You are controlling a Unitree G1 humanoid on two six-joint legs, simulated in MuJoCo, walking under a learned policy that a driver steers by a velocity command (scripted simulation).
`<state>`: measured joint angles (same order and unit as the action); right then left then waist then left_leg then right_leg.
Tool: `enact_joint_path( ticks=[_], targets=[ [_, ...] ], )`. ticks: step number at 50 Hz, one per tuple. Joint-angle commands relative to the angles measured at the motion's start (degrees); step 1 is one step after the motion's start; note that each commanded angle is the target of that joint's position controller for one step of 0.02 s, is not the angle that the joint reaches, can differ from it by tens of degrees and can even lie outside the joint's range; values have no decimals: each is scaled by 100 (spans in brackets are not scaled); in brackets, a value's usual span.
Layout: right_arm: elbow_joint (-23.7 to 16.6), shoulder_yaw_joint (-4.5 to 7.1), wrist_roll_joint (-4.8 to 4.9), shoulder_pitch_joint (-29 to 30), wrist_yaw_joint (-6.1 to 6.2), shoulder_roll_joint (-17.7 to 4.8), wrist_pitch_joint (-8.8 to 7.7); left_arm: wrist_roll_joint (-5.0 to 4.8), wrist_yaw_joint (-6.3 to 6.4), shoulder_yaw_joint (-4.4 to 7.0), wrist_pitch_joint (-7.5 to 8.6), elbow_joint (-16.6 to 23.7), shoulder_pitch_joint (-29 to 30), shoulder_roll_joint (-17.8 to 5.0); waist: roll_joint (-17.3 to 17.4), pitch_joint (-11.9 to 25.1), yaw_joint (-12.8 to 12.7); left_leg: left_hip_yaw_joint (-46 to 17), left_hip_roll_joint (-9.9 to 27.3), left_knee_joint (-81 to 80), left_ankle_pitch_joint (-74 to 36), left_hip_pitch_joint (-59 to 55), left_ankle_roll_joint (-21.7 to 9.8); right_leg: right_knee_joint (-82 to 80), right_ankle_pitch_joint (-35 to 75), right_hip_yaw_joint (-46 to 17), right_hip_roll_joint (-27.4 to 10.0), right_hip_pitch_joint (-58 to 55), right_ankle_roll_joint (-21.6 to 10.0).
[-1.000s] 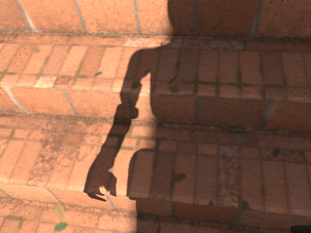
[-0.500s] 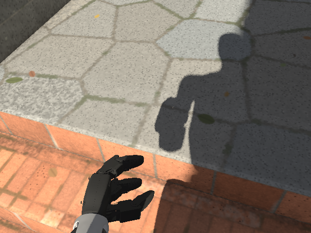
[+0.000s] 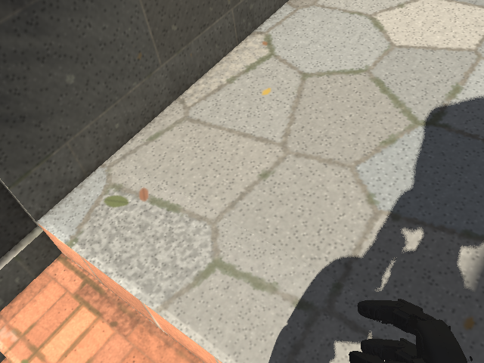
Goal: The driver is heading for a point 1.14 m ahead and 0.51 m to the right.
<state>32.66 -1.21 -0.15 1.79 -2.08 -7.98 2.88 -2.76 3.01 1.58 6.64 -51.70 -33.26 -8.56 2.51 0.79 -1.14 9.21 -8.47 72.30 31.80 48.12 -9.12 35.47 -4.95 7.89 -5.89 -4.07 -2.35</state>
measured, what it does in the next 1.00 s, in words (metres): climbs, turning right: right foot 0.16 m higher, then left foot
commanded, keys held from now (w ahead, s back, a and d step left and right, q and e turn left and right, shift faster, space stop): w+e+shift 1.00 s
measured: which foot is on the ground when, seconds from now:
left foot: down 0.00-0.36, up 0.38-0.74, down 0.76-1.00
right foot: up 0.00-0.38, down 0.40-0.76, up 0.78-1.00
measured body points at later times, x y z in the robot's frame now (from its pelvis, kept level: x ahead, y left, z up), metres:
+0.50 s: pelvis +0.43 -0.14 +0.22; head +0.43 -0.12 +0.67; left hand +0.60 +0.07 +0.09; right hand +0.47 -0.42 +0.14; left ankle +0.32 +0.05 -0.26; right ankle +0.43 -0.19 -0.43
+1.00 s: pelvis +0.86 -0.31 +0.30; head +0.88 -0.31 +0.75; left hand +1.22 -0.31 +0.24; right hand +0.63 -0.51 +0.19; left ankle +0.87 -0.15 -0.43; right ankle +0.83 -0.41 -0.33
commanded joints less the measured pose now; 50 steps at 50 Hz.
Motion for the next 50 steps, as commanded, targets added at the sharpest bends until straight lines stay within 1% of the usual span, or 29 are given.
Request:
enact_joint_path(
  ticks=[1, 2, 3, 4, 6, 8, 10, 12, 13, 14, 16, 18, 19, 20, 21, 22, 24, 25, 28, 30, 32, 35, 37, 38, 39, 40, 41, 43, 50],
  targets=[
    [134, 925, -477, -2022, 5, -2094, -236, -68, -287, 332, 256, 1538, 1227, -1068, 207, 2751, 1519, -5990, 2443, -4537, -2758, -5577, -1192, 7471, -123, -1367, 1438, 3846, -136],
    [401, 894, -397, -1807, 94, -1762, -342, 49, -250, 302, 230, 1924, 1853, -854, -736, 2423, 1271, -6363, 2531, -5071, -1901, -5645, -1122, 8915, -192, -1939, 1222, 4836, -236],
    [765, 783, -293, -1727, 114, -1419, -492, 250, -204, 142, 152, 2209, 2257, -412, -855, 1549, 1006, -5823, 2513, -5049, -1332, -5162, -1224, 9487, -556, -1727, 900, 5669, -472],
    [1371, 590, -432, -1893, 137, -830, -573, 420, -154, -50, 21, 2407, 2770, 91, -779, 499, 733, -5055, 2376, -4950, -1788, -4393, -1087, 10066, -633, -1628, 676, 6370, -630],
    [1769, 366, -482, -1837, 210, -69, -821, 356, -230, -87, -347, 2262, 2180, 169, -519, -278, 55, -3633, 2471, -4995, -1877, -3415, -678, 10031, -1520, -1820, 358, 6672, -816],
    [2298, 318, -447, -2025, 293, -77, -924, 240, -229, -214, -676, 2278, 2383, 530, -508, -978, -269, -2361, 2463, -5573, -1627, -3048, -102, 10014, -2284, -2166, 462, 7573, -926],
    [2640, 276, -473, -2365, 216, -191, -1000, 147, -81, -374, -645, 2832, 3699, 929, -145, -1365, -231, -1466, 2595, -6265, -1624, -3007, 95, 11130, -2806, -1880, 726, 8763, -1162],
    [2450, 168, -243, -1917, 184, -535, -1005, -4, -117, -431, -648, 3128, 4305, 413, -429, -1859, -465, -198, 2040, -7688, -1918, -1504, 432, 7760, -2293, -906, 602, 7430, -1007],
    [2327, 169, -110, -2055, 245, -695, -1082, 145, -177, -300, -674, 2928, 4024, 18, -712, -1662, -399, 136, 1804, -7638, -3689, -1390, 348, 7216, -2088, -286, 714, 6557, -861],
    [2223, 242, -23, -2102, 282, -1192, -1099, 303, -320, -268, -707, 2695, 3243, -86, -578, -698, -561, 522, 1697, -7360, -5605, -1884, 222, 6578, -1748, 215, 630, 5380, -846],
    [1645, 539, 228, -1937, 378, -2270, -1204, 266, -522, -146, -639, 2281, 2622, -283, -218, 975, -761, 560, 1853, -6251, -9994, -2417, 20, 4811, -848, 551, 1043, 2476, -742],
    [1383, 739, 133, -1899, 383, -2534, -1106, 171, -456, 168, -593, 1799, 1230, -847, 986, 1793, -1331, 250, 2120, -4050, -12225, -4022, -9, 3723, -1995, 561, 1463, 1716, -619],
    [1129, 788, 110, -1712, 338, -2383, -1012, 180, -415, 350, -544, 1707, 939, -1151, 1024, 1773, -1666, 64, 1825, -1852, -11539, -3932, 56, 2260, -2540, -98, 1759, 1143, -841],
    [832, 644, -190, -1399, 189, -1337, -1066, 123, -405, 528, -462, 1519, 1409, -1547, -94, 945, -1159, -425, 903, 1094, -4240, -2363, 493, 929, -2014, -2123, 1270, 1167, -1441],
    [-15, 453, -243, -1401, -43, -520, -1227, 196, -341, 599, -602, 1511, 1999, -1977, -1702, 1412, -285, -1005, 24, 3655, -2107, -480, 812, -428, -1624, -5065, 424, 702, -2359],
    [-194, 354, -426, -1532, -130, -478, -1356, 147, -263, 542, -618, 1423, 1852, -1731, -807, 1550, -207, -1565, 349, 4213, -2264, -80, 659, -978, -2765, -5735, 229, 775, -2330],
    [-697, 129, -426, -827, -8, -179, -1306, 415, -221, 391, -490, 869, 1202, -1202, -106, 80, -137, -1627, 509, 4593, -1362, 1008, 626, -1255, -2422, -5416, 300, 1767, -1991],
    [-932, -36, -515, -719, 97, 98, -1170, 470, -227, 388, -377, 718, 1166, -1193, 65, -41, 112, -1751, 617, 4605, -785, 1223, 568, -932, -2016, -4765, 506, 2143, -1868],
    [-995, 88, -318, -704, 268, -741, -825, 409, -282, 307, -165, 872, 1626, -1218, 386, -818, 484, -1593, 1147, 1345, 406, 415, 802, -1790, -1854, -3754, 649, 3591, -1573],
    [-1326, 76, -175, 2, 227, -1053, -770, 400, -191, 333, -55, 1028, 1779, -1377, 117, -923, 272, -1241, 1350, -976, -1224, -933, 1093, -2648, -985, -3463, 823, 4160, -1546],
    [-1081, -26, -132, -405, 141, -800, -749, 210, -184, 383, -10, 1057, 1941, -1637, 57, -125, 373, -1201, 1150, -2551, -3170, -2986, 1116, -2779, -42, -2884, 1014, 4134, -1306],
    [-677, 124, -25, -872, 171, -1092, -734, 228, -296, 565, -66, 949, 1339, -2049, -310, 646, 271, -970, 628, -3708, -3086, -3846, 973, -1617, 2130, -2998, 946, 2193, -893],
    [-427, 365, -4, -2035, 336, -1517, -825, 331, -372, 612, -66, 1031, 1551, -2203, -426, 1305, 1060, -890, 630, -4168, -2526, -5099, 934, 731, 3365, -2915, 995, 1854, -513],
    [-186, 523, -136, -3066, 466, -1814, -890, 376, -403, 515, -17, 1190, 1662, -1748, -214, 1827, 1375, -1389, 1311, -3949, -1738, -6394, 799, 2315, 1988, -2686, 1104, 2634, -406],
    [-73, 564, -326, -3607, 520, -1986, -903, 516, -371, 251, -16, 1413, 1694, -800, 881, 1755, 1264, -2791, 2698, -3751, -1081, -7156, 826, 3958, -2494, -2152, 1268, 3966, -458],
    [-252, 633, -482, -2667, 452, -2319, -912, 165, -354, 169, -77, 1803, 878, -878, 2224, 2315, 431, -6277, 3638, -5381, -31, -7246, 148, 5021, -2285, -1631, 1384, 5132, -354],
    [-384, 573, -410, -2013, 394, -1652, -901, 379, -304, 217, -221, 1602, 1370, -1283, 920, 1433, 444, -5800, 3341, -5668, 1082, -6322, -125, 5140, -1534, -1400, 859, 5453, -393],
    [-108, 428, -294, -1916, 330, -1138, -947, 540, -469, 256, -386, 1732, 2159, -1400, -178, 321, 435, -3924, 2814, -5637, -216, -5006, 40, 4787, -1077, -1296, 498, 5346, -306],
    [982, 367, -154, -2459, 273, -1171, -1096, 547, -733, 5, -684, 2475, 3163, -1048, 318, -458, -27, -624, 2149, -6145, -4369, -4177, 708, 3609, -370, -985, 177, 5391, -200]
  ],
)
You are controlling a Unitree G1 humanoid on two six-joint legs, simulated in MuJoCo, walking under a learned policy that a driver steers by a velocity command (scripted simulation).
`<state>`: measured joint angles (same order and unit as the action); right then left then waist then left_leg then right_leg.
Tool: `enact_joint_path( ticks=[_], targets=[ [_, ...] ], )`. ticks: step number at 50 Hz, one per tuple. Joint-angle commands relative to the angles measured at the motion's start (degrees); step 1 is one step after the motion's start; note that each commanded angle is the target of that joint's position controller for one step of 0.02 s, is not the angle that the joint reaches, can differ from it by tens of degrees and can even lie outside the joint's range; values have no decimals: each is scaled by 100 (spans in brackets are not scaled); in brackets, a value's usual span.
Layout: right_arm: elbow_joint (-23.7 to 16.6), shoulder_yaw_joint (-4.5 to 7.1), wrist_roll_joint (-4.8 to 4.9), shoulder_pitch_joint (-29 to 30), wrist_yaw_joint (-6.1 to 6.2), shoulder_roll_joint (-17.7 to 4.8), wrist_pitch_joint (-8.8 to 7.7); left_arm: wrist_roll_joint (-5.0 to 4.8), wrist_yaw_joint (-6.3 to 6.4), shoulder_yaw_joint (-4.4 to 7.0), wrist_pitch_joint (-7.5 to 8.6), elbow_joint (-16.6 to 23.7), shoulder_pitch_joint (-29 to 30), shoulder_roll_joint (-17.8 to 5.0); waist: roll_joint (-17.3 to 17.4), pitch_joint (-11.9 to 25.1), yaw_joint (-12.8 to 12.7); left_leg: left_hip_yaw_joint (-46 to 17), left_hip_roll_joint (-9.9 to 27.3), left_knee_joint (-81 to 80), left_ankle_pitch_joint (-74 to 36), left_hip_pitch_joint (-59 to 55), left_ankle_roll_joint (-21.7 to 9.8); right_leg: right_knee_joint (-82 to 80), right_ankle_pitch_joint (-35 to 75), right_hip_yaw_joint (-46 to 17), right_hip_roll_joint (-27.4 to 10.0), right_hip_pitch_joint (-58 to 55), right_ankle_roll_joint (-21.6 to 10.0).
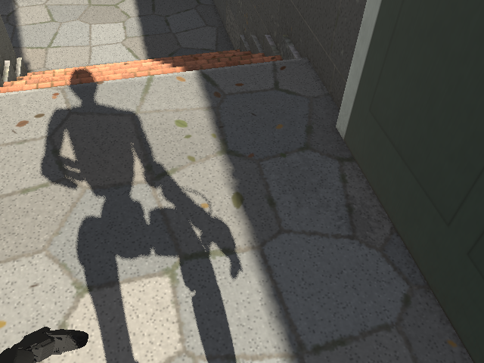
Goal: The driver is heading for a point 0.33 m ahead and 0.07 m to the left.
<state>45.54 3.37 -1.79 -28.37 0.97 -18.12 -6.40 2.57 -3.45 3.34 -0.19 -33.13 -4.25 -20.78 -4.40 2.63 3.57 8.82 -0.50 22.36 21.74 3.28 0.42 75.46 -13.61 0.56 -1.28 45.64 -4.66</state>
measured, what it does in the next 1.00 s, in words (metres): walks ahead: right foot, then left foot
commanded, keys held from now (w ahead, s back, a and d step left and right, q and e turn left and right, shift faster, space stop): w+e+shift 0.02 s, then w+shift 0.06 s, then w+q+shift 0.02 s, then shift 0.90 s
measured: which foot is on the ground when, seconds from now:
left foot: down 0.00-0.16, up 0.18-0.58, down 0.60-1.00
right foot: up 0.00-0.16, down 0.18-0.62, up 0.64-0.90, down 0.92-1.00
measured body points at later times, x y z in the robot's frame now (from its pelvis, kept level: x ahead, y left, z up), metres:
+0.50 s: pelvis +0.39 +0.00 +0.01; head +0.44 -0.01 +0.46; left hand +0.53 +0.24 -0.11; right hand +0.54 -0.28 -0.08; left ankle +0.60 +0.13 -0.68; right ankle +0.34 -0.05 -0.73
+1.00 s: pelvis +0.52 +0.01 +0.00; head +0.53 -0.01 +0.45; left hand +0.68 +0.23 -0.12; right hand +0.62 -0.26 -0.12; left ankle +0.63 +0.09 -0.73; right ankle +0.50 -0.13 -0.73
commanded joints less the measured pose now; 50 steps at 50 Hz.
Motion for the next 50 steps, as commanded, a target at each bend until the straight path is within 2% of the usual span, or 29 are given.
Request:
enact_joint_path(
  ticks=[1, 2, 5, 7, 8, 9, 10, 11, 12, 13, 14, 15, 17, 19, 22, 26, 29, 30, 31, 32, 33, 35, 37, 40, 44, 46, 47, 48, 50],
  targets=[
    [-270, -92, 2, 630, -29, -200, -160, 0, -112, -174, -5, 604, 402, 117, 813, -729, -509, -211, 1160, -1294, -3411, 389, -166, -845, 829, -18, -209, 193, 15],
    [-195, -109, 1, 643, -32, -170, -142, -56, -163, -191, -39, 497, 454, 117, 601, -690, -444, 175, 806, -1484, -3494, 531, -109, -1333, 1131, 220, -13, -329, -60],
    [98, -91, 33, 47, -20, -568, -180, -42, -202, -322, 106, 556, 715, 340, 653, -992, -431, 315, 1176, -1411, -6841, 471, -125, -2877, 1288, 851, 463, -1689, -414],
    [161, -9, 69, 28, 108, -955, -58, 78, -85, -233, 236, 149, -280, 78, 943, -435, -948, 264, 1330, 131, -8554, -30, -175, -3408, 943, 968, 991, -2800, -547],
    [167, -5, 116, 114, 159, -1071, 4, 123, -13, -143, 305, -234, -1393, -63, 1029, 90, -1453, 222, 1334, 1620, -8555, 118, -183, -3966, 1271, 613, 987, -3981, -684],
    [97, -7, 186, 244, 169, -1037, 12, 167, 121, -19, 357, -584, -2196, -314, 1015, 356, -1771, 401, 970, 3318, -6932, 692, -160, -4910, 2171, 115, 646, -5151, -827],
    [-92, -106, 22, -226, 63, -320, 39, 152, 244, 66, 332, -629, -1855, -782, -269, 736, -848, 271, 71, 5682, 1080, 2635, -77, -3584, 5783, -1338, -897, -6793, -941],
    [-308, -148, 346, -726, 64, -384, 102, 22, 306, 229, 300, -392, -2149, -1092, -373, 2652, -825, -1062, 12, 7211, 1512, 3409, -89, -3386, 7891, -3309, -2225, -8097, -1927],
    [-389, -116, 308, 60, 0, -942, -124, -223, 257, 183, 296, -272, -1949, -773, -26, 2999, -1276, -1844, 84, 7172, 1224, 3422, 101, -4563, 5987, -3647, -1843, -7649, -2223],
    [-601, -97, 462, 431, 31, -799, -146, -329, 216, 164, 348, -322, -1401, -679, 433, 1756, -849, -1602, 294, 6711, 839, 3783, 187, -5035, 4617, -3187, -1642, -6541, -2129],
    [-632, -139, 369, 724, 106, -661, -119, -398, 229, 105, 419, -218, -882, -440, 1064, 890, -554, -1457, 526, 6337, 553, 3751, 269, -5323, 4144, -2826, -1487, -5263, -1854],
    [-582, -111, 304, 675, 138, -616, -15, -382, 242, 44, 483, -174, -601, -255, 1288, 413, -279, -1403, 667, 6122, 438, 3488, 333, -5486, 4257, -2461, -1375, -4278, -1748],
    [-657, -124, 205, 649, 157, -371, 141, -279, 206, -35, 557, -266, -596, -103, 1155, 69, -28, -1342, 734, 5571, 313, 3064, 359, -5757, 4437, -1958, -1227, -3125, -1608],
    [-804, -214, 148, 904, 168, 12, 182, -276, 248, -80, 580, -416, -545, 0, 624, -98, 43, -1172, 707, 4377, -13, 2858, 368, -5886, 4665, -1146, -813, -2375, -1357],
    [-843, -293, 43, 1422, 101, 259, 154, -274, 418, -53, 465, -613, -745, -70, 274, 257, -167, -812, 268, 2490, -1931, 2180, 350, -5654, 4531, -257, -105, -2408, -899],
    [-976, -203, 117, 2141, -26, -38, 154, -335, 453, -43, 339, -868, -1166, -88, -119, 238, -487, -975, 40, 1138, -2758, 2098, 233, -5281, 3429, -556, -378, -3240, -644],
    [-821, -32, -33, 1850, -128, -343, 20, -246, 474, -35, 294, -884, -1075, -139, -48, 337, -191, -836, -121, 287, -3212, 1423, -163, -4228, 3465, -712, -389, -3611, -264],
    [-737, 39, -71, 1532, -111, -596, -36, -154, 473, -54, 339, -832, -1158, -75, 240, 563, -114, -1187, 265, 471, -5299, 623, -386, -3449, 2732, -540, -24, -3293, -7],
    [-789, 12, -251, 1198, -84, -753, -50, -80, 422, -167, 420, -844, -1730, 240, 1261, 1286, -167, -2438, 1585, 1061, -8157, -1081, -1428, -1588, 14, -436, 479, -2021, 398],
    [-661, -72, -247, 915, -104, -368, -4, -225, 327, -222, 411, -1022, -2401, 306, 2209, 2403, -211, -3942, 2527, 810, -8355, -1820, -2376, -375, -2630, -785, 654, -1523, 645],
    [-787, -65, -61, 1216, -125, -300, 74, -330, 292, -84, 295, -1088, -2183, -245, 1394, 2219, -91, -4025, 2360, 583, -6756, -1388, -2241, 237, -2507, -1096, 421, -1401, 737],
    [-946, -114, 41, 2036, -55, -238, 261, -354, 408, -15, -20, -817, -1059, -323, 573, 903, -143, -3273, 1847, 128, -3777, 242, -1732, 146, -1913, -743, 75, -1042, 818],
    [-953, -156, 24, 2548, -20, -199, 426, -300, 539, -50, -222, -764, -1039, -36, 869, 233, -517, -2565, 1253, -355, -2330, 1816, -1276, -1063, -1559, -422, -47, -1818, 835],
    [-846, -125, -11, 2399, -13, -115, 547, -274, 616, -131, -202, -857, -1190, 325, 1290, 522, -447, -2068, 912, -346, -2312, 1743, -1222, -2466, -1453, -168, 52, -2500, 895],
    [-818, -89, 50, 2426, 24, -147, 644, -246, 566, -93, -167, -977, -1202, 261, 1306, 550, -468, -2304, 996, -341, -348, 1805, -1164, -3974, -187, -87, 67, -3220, 680],
    [-719, -130, 47, 2282, 22, -34, 612, -48, 550, -69, -155, -942, -1123, 133, 1249, 161, -505, -2349, 811, -395, 951, 2269, -744, -4609, -111, -218, -53, -3518, 404],
    [-719, -138, 31, 2244, 9, 13, 570, 43, 572, -23, -132, -848, -968, -154, 819, -85, -392, -2053, 572, -125, 1005, 2424, -474, -4903, -448, -718, -487, -3292, 188],
    [-725, -119, 32, 2192, 6, 79, 544, -3, 567, -2, -90, -940, -848, -143, -5, -165, -201, -1381, 135, 224, 440, 1850, -246, -5202, -1415, -920, -548, -2465, -15],
    [-635, -96, -36, 2223, 21, 152, 513, -35, 542, -148, 58, -906, -544, 322, -318, -254, -117, -1160, 2, 697, -688, 970, -100, -5631, -1977, -967, -540, -1841, 112]
  ],
)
